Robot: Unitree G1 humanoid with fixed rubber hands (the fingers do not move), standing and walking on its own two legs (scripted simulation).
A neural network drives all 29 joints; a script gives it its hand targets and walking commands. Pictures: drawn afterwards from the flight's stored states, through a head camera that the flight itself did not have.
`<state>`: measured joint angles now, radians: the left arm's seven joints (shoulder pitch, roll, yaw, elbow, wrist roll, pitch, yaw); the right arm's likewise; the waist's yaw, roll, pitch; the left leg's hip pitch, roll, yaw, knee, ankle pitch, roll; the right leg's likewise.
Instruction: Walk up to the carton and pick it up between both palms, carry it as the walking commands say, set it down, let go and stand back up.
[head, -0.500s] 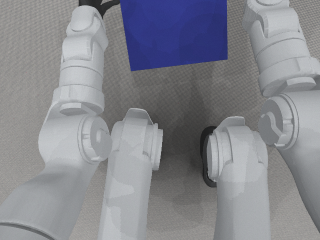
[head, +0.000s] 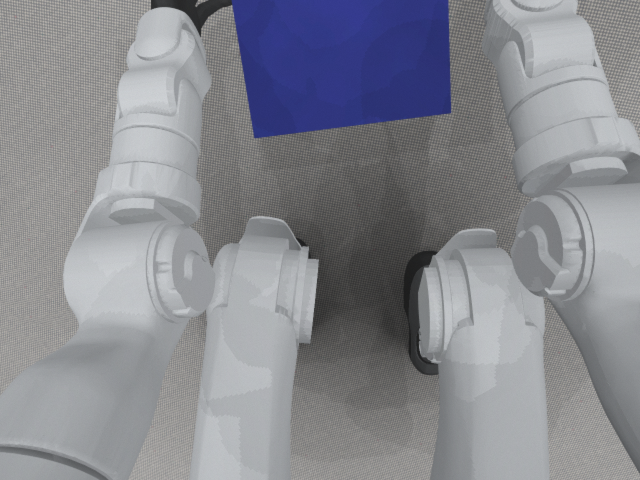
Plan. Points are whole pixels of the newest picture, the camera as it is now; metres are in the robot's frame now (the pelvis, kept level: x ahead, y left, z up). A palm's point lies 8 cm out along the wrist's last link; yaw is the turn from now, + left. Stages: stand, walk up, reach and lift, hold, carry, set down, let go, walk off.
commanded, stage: set down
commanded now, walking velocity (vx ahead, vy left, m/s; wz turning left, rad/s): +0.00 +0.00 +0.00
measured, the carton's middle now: out of the picture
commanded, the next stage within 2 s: let go in 1.82 s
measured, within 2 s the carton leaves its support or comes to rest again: neither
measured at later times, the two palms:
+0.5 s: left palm (147, 17) +0.51 +0.22 -0.17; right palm out of the picture +0.56 -0.14 -0.17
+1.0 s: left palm out of the picture +0.52 +0.22 -0.03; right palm out of the picture +0.57 -0.14 -0.03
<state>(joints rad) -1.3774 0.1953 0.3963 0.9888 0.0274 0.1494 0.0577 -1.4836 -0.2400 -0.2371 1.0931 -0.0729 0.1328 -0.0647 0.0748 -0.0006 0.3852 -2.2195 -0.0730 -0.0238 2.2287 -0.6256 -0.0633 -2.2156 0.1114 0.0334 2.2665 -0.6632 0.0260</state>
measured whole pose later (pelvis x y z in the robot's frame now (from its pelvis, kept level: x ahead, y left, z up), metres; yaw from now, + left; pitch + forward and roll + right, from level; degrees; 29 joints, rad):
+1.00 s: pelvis -0.01 +0.00 +0.09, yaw +0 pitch +45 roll +1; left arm -1.28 0.25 0.28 0.91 -0.12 0.14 0.13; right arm -1.41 -0.35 -0.14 1.03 0.06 0.17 -0.08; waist 0.08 -0.01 0.10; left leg -2.15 -0.05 -0.01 1.89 -0.52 -0.02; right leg -2.14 0.07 0.04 1.93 -0.57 0.02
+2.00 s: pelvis +0.04 +0.01 +0.32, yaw -1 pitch +44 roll -1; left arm -0.98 0.13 0.43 0.75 0.16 0.12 0.00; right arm -1.08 -0.19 -0.36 0.85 -0.19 0.14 -0.03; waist 0.07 -0.02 -0.02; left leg -1.44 -0.03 -0.05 0.92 -0.25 -0.01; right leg -1.42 0.06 0.07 0.92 -0.28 0.02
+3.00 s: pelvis +0.12 +0.00 +0.41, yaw +1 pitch -5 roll +0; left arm 0.21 0.23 0.03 0.43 0.01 0.13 -0.08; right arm 0.22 -0.20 -0.04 0.44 -0.02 0.13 0.07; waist 0.01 -0.01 0.09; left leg -0.09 -0.03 -0.07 0.44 -0.26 -0.01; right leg -0.07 0.03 0.05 0.45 -0.30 -0.02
